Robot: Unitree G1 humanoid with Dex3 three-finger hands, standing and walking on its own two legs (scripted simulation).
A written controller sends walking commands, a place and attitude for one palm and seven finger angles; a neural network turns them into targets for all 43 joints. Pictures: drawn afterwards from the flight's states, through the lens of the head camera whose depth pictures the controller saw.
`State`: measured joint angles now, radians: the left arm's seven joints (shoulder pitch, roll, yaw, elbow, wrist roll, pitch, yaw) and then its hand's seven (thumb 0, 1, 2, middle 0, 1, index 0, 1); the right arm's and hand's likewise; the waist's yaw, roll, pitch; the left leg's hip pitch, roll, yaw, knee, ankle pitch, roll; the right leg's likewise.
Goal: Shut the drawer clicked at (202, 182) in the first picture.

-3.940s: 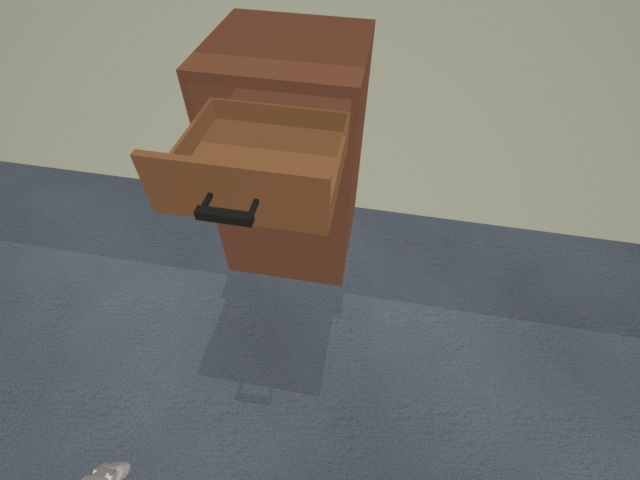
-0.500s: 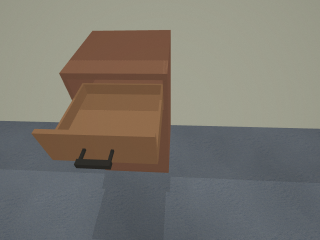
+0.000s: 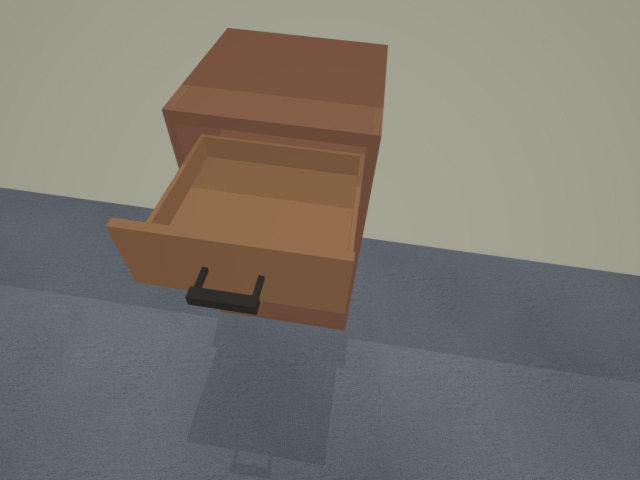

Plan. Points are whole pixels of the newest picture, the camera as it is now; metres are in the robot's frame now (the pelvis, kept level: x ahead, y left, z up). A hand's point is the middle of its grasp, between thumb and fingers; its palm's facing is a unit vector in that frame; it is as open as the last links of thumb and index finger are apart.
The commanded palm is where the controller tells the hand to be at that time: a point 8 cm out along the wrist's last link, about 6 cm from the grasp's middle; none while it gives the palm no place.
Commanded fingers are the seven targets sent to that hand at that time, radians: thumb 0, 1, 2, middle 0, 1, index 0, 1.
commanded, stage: come to a stop and stand still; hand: left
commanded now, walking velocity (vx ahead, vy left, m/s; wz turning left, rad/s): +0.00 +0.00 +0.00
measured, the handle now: (227, 289) +0.41 +0.20 -0.08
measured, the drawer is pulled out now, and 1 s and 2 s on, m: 0.30 0.30 0.30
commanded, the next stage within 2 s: look again from close up in 0.42 s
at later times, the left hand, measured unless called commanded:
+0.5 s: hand out of the picture +0.02 +0.20 -0.17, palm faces +0.03 -0.98 -0.18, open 7.3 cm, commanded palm none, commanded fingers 0.00 0.90 0.90 -0.20 -0.30 -0.20 -0.30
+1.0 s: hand out of the picture +0.00 +0.19 -0.17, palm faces +0.00 -0.98 -0.20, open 7.3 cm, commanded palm none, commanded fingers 0.00 0.90 0.90 -0.20 -0.30 -0.20 -0.30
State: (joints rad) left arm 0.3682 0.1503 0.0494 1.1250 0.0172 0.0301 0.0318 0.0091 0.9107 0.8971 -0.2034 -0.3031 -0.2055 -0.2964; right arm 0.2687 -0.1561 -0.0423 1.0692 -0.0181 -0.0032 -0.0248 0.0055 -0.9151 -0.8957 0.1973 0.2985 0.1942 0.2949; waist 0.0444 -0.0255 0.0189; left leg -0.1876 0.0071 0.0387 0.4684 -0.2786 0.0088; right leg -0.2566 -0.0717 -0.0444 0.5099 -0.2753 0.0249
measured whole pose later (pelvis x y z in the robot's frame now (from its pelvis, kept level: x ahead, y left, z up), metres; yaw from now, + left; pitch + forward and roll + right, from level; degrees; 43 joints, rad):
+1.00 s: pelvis +0.00 +0.02 +0.00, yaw -1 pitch -2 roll +1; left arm 0.29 0.14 -0.02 1.10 0.01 -0.01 0.04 0.01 0.91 0.90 -0.20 -0.30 -0.20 -0.30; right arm 0.30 -0.16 0.02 1.09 -0.01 -0.03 -0.02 0.01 -0.92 -0.90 0.20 0.30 0.20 0.30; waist 0.00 0.02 0.04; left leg -0.14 -0.03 0.07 0.45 -0.28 0.04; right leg -0.20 -0.06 -0.03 0.49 -0.25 0.03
